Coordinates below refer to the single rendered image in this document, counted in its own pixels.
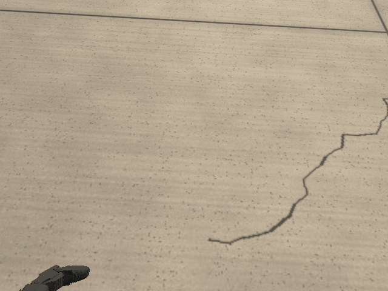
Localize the robot left hand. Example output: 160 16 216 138
19 265 90 291

